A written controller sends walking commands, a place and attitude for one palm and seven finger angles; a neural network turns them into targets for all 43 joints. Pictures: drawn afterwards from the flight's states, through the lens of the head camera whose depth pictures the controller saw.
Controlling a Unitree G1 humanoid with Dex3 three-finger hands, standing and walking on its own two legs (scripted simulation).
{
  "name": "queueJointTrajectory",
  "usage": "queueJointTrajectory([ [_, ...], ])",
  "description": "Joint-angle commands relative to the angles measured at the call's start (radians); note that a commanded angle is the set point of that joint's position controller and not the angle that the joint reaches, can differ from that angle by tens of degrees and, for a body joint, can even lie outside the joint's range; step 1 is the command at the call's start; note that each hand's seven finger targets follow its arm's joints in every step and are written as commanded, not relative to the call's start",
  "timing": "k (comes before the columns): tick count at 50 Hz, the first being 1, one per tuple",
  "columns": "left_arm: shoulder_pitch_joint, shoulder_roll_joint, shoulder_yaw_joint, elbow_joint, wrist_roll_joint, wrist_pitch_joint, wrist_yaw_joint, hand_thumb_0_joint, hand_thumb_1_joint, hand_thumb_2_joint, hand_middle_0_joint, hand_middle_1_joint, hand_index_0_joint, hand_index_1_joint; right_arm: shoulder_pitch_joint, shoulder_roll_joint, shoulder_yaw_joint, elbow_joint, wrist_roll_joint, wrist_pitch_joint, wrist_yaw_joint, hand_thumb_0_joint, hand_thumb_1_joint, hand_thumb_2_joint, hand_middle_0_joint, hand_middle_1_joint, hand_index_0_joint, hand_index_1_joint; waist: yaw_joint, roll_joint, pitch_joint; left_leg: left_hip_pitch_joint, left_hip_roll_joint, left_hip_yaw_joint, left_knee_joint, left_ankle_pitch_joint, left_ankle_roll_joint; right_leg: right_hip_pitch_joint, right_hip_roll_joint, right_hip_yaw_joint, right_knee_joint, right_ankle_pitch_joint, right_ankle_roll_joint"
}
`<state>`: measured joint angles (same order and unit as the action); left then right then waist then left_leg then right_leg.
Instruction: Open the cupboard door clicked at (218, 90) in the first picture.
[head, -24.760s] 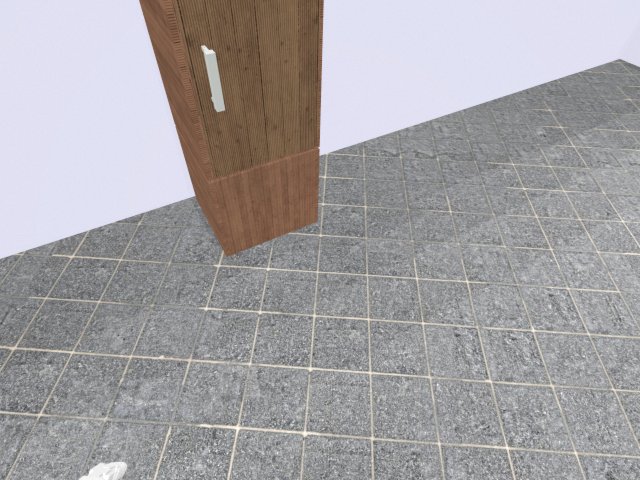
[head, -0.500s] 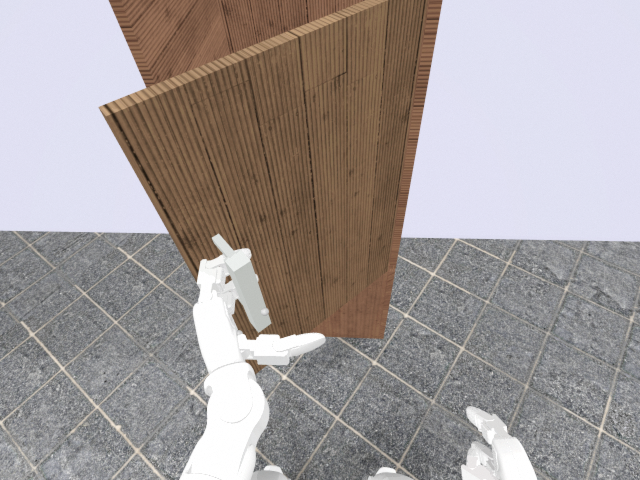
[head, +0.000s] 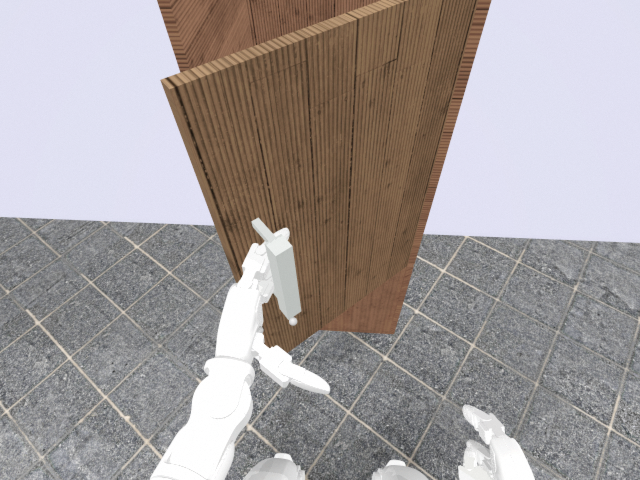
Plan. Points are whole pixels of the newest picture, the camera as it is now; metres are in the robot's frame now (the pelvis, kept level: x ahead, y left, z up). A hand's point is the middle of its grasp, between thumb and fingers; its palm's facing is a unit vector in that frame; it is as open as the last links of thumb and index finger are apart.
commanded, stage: slide the hand sideways off the handle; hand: left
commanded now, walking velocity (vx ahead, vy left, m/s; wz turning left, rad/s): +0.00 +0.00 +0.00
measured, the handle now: (276, 270) +0.36 +0.09 +0.05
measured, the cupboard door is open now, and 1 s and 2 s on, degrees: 42 43 43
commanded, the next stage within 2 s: draw the hand back to the body in 1.02 s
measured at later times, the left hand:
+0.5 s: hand (278, 345) +0.26 +0.07 +0.06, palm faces -0.04 -1.00 -0.01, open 16.4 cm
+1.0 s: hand (232, 386) +0.21 +0.11 +0.06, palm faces -0.01 -1.00 -0.07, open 16.3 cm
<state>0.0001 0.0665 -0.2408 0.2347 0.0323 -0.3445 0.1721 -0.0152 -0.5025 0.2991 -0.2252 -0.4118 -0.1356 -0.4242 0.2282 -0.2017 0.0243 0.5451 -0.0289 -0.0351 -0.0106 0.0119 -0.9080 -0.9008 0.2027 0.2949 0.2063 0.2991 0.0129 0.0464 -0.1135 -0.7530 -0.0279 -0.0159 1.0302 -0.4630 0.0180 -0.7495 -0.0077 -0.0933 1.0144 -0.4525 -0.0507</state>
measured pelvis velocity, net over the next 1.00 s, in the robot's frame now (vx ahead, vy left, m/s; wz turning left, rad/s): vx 0.02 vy -0.02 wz -0.01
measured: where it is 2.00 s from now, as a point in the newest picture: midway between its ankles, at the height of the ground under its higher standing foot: outside the picture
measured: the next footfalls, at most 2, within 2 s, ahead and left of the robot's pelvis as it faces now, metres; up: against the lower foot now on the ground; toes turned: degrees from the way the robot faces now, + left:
none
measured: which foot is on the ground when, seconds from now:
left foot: down 0.00-1.00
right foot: down 0.00-1.00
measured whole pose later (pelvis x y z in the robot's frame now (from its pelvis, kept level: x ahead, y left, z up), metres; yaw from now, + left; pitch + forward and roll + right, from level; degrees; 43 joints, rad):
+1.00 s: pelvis +0.02 -0.02 -0.01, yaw +0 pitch +14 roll +0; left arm 0.57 0.16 -0.02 -0.24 -0.15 -0.37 -0.11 -0.01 -0.50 0.30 -0.15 -0.30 -0.15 -0.30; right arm 0.25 -0.23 0.01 0.42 0.01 -0.07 -0.04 0.01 -0.91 -0.90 0.20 0.29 0.21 0.30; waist 0.02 0.04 -0.15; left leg -0.82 0.00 -0.03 1.12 -0.54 -0.02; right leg -0.82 0.02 -0.11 1.10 -0.53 -0.08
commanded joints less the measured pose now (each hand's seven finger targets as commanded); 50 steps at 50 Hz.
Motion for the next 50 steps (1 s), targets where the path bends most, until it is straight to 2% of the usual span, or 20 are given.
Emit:
queueJointTrajectory([
  [1,-0.230,-0.173,-0.101,-0.273,-0.135,-0.030,-0.159,0.000,-0.500,0.300,-0.150,-0.300,-0.150,-0.300,-0.071,-0.111,-0.033,-0.199,0.045,-0.083,-0.019,0.000,-0.900,-0.900,0.200,0.300,0.200,0.300,-0.065,-0.091,-0.204,0.183,0.010,-0.054,-0.206,0.046,0.007,0.122,0.014,0.051,-0.223,0.064,0.012],
  [2,-0.191,-0.173,-0.080,-0.281,-0.148,-0.018,-0.144,0.000,-0.500,0.300,-0.150,-0.300,-0.150,-0.300,-0.081,-0.114,-0.031,-0.206,0.046,-0.088,-0.018,0.000,-0.900,-0.900,0.200,0.300,0.200,0.300,-0.047,-0.090,-0.197,0.180,0.010,-0.061,-0.220,0.051,0.003,0.127,0.015,0.039,-0.214,0.062,0.008],
  [3,-0.169,-0.164,-0.062,-0.289,-0.146,-0.012,-0.120,0.000,-0.500,0.300,-0.150,-0.300,-0.150,-0.300,-0.073,-0.116,-0.033,-0.207,0.042,-0.090,-0.015,0.000,-0.900,-0.900,0.200,0.300,0.200,0.300,-0.047,-0.123,-0.208,0.180,0.012,-0.062,-0.215,0.068,0.004,0.125,0.014,0.035,-0.203,0.077,0.012],
  [5,-0.089,-0.139,-0.034,-0.304,-0.108,-0.011,-0.073,0.000,-0.500,0.300,-0.150,-0.300,-0.150,-0.300,-0.064,-0.116,-0.036,-0.219,0.033,-0.087,-0.003,0.000,-0.900,-0.900,0.200,0.300,0.200,0.300,-0.028,-0.136,-0.204,0.162,0.014,-0.055,-0.210,0.090,0.001,0.122,0.012,0.031,-0.183,0.089,0.012],
  [7,-0.062,-0.104,-0.026,-0.334,-0.049,-0.023,-0.032,0.000,-0.500,0.300,-0.150,-0.300,-0.150,-0.300,-0.060,-0.119,-0.039,-0.229,0.024,-0.082,0.010,0.000,-0.900,-0.900,0.200,0.300,0.200,0.300,-0.015,-0.098,-0.199,0.144,0.014,-0.055,-0.201,0.106,-0.003,0.109,0.009,0.034,-0.155,0.093,0.004],
  [8,-0.075,-0.110,-0.038,-0.365,-0.027,-0.031,-0.018,0.000,-0.500,0.300,-0.150,-0.300,-0.150,-0.300,-0.058,-0.113,-0.040,-0.232,0.019,-0.081,0.017,0.000,-0.900,-0.900,0.200,0.300,0.200,0.300,-0.025,-0.075,-0.211,0.154,0.017,-0.052,-0.186,0.125,-0.002,0.092,0.007,0.036,-0.143,0.109,0.004],
  [9,-0.014,-0.100,-0.031,-0.357,-0.007,-0.033,-0.007,0.000,-0.500,0.300,-0.150,-0.300,-0.150,-0.300,-0.049,-0.112,-0.042,-0.238,0.018,-0.076,0.023,0.000,-0.900,-0.900,0.200,0.300,0.200,0.300,-0.013,-0.080,-0.204,0.145,0.020,-0.051,-0.185,0.128,-0.007,0.089,0.009,0.034,-0.133,0.108,0.001],
  [10,-0.002,-0.107,-0.048,-0.367,0.010,-0.034,-0.001,0.000,-0.500,0.300,-0.150,-0.300,-0.150,-0.300,-0.051,-0.112,-0.041,-0.246,0.016,-0.070,0.028,0.000,-0.900,-0.900,0.200,0.300,0.200,0.300,-0.019,-0.063,-0.186,0.140,0.021,-0.050,-0.181,0.127,-0.008,0.075,0.008,0.036,-0.130,0.107,0.000],
  [11,0.001,-0.110,-0.056,-0.380,0.022,-0.033,0.002,0.000,-0.500,0.300,-0.150,-0.300,-0.150,-0.300,-0.047,-0.110,-0.043,-0.249,0.015,-0.066,0.032,0.000,-0.900,-0.900,0.200,0.300,0.200,0.300,-0.023,-0.046,-0.191,0.143,0.021,-0.049,-0.175,0.122,-0.009,0.066,0.009,0.037,-0.127,0.104,-0.001],
  [13,0.049,-0.082,-0.043,-0.438,0.028,-0.029,0.001,0.000,-0.500,0.300,-0.150,-0.300,-0.150,-0.300,-0.046,-0.111,-0.046,-0.268,0.013,-0.058,0.033,0.000,-0.900,-0.900,0.200,0.300,0.200,0.300,-0.008,-0.036,-0.234,0.151,0.021,-0.045,-0.168,0.165,-0.010,0.098,0.010,0.041,-0.118,0.139,-0.005],
  [21,0.207,-0.058,-0.018,-0.559,-0.023,0.000,-0.029,0.000,-0.500,0.300,-0.150,-0.300,-0.150,-0.300,-0.031,-0.104,-0.039,-0.298,0.023,-0.043,0.013,0.000,-0.900,-0.900,0.200,0.300,0.200,0.300,-0.017,-0.097,-0.211,0.138,0.019,-0.037,-0.160,0.186,-0.007,0.144,0.019,0.043,-0.130,0.198,0.005],
  [27,0.335,-0.030,-0.016,-0.622,-0.028,-0.027,-0.076,0.000,-0.500,0.300,-0.150,-0.300,-0.150,-0.300,-0.016,-0.105,-0.040,-0.299,0.022,-0.059,0.010,0.000,-0.900,-0.900,0.200,0.300,0.200,0.300,-0.024,-0.064,-0.209,0.123,0.018,-0.037,-0.124,0.246,-0.006,0.132,0.018,0.049,-0.103,0.262,0.006],
  [30,0.413,0.013,0.028,-0.643,-0.041,-0.035,-0.111,0.000,-0.500,0.300,-0.150,-0.300,-0.150,-0.300,-0.013,-0.108,-0.043,-0.302,0.021,-0.062,0.009,0.000,-0.900,-0.900,0.200,0.300,0.200,0.300,-0.016,-0.077,-0.207,0.095,0.012,-0.027,-0.112,0.231,-0.005,0.148,0.016,0.058,-0.099,0.280,0.010],
  [33,0.459,0.022,0.039,-0.672,-0.056,-0.035,-0.135,0.000,-0.500,0.300,-0.150,-0.300,-0.150,-0.300,-0.013,-0.107,-0.043,-0.314,0.024,-0.066,0.007,0.000,-0.900,-0.900,0.200,0.300,0.200,0.300,-0.016,-0.055,-0.207,0.086,0.008,-0.024,-0.097,0.241,-0.002,0.144,0.015,0.062,-0.093,0.296,0.012],
  [37,0.509,0.077,0.123,-0.700,-0.093,-0.050,-0.158,0.000,-0.500,0.300,-0.150,-0.300,-0.150,-0.300,-0.013,-0.108,-0.047,-0.316,0.026,-0.071,-0.006,0.000,-0.900,-0.900,0.200,0.300,0.200,0.300,-0.012,-0.101,-0.210,0.040,0.002,-0.015,-0.072,0.212,0.003,0.174,0.015,0.086,-0.105,0.305,0.019],
  [42,0.556,0.119,0.199,-0.711,-0.147,-0.090,-0.215,0.000,-0.500,0.300,-0.150,-0.300,-0.150,-0.300,-0.019,-0.108,-0.051,-0.300,0.032,-0.086,-0.018,0.000,-0.900,-0.900,0.200,0.300,0.200,0.300,-0.013,-0.092,-0.209,-0.017,-0.004,-0.010,-0.036,0.179,0.000,0.192,0.000,0.136,-0.120,0.315,0.033],
  [44,0.562,0.135,0.227,-0.693,-0.170,-0.096,-0.246,0.000,-0.500,0.300,-0.150,-0.300,-0.150,-0.300,-0.022,-0.109,-0.053,-0.294,0.035,-0.091,-0.022,0.000,-0.900,-0.900,0.200,0.300,0.200,0.300,-0.020,-0.105,-0.197,-0.047,-0.004,-0.008,-0.017,0.152,-0.003,0.189,-0.011,0.163,-0.135,0.298,0.046],
  [47,0.553,0.159,0.254,-0.682,-0.196,-0.093,-0.294,0.000,-0.500,0.300,-0.150,-0.300,-0.150,-0.300,-0.028,-0.117,-0.054,-0.292,0.039,-0.096,-0.031,0.000,-0.900,-0.900,0.200,0.300,0.200,0.300,-0.025,-0.075,-0.178,-0.077,-0.006,-0.004,0.004,0.120,-0.003,0.176,-0.021,0.197,-0.159,0.225,0.050],
  [49,0.556,0.189,0.302,-0.658,-0.218,-0.087,-0.318,0.000,-0.500,0.300,-0.150,-0.300,-0.150,-0.300,-0.027,-0.118,-0.056,-0.284,0.042,-0.098,-0.038,0.000,-0.900,-0.900,0.200,0.300,0.200,0.300,-0.024,-0.103,-0.181,-0.095,-0.004,-0.002,0.014,0.099,-0.004,0.181,-0.030,0.214,-0.173,0.187,0.058],
  [50,0.536,0.178,0.289,-0.666,-0.225,-0.086,-0.330,0.000,-0.500,0.300,-0.150,-0.300,-0.150,-0.300,-0.031,-0.121,-0.053,-0.288,0.042,-0.102,-0.040,0.000,-0.900,-0.900,0.200,0.300,0.200,0.300,-0.027,-0.088,-0.181,-0.097,-0.005,-0.002,0.016,0.095,-0.004,0.174,-0.031,0.213,-0.175,0.166,0.057],
])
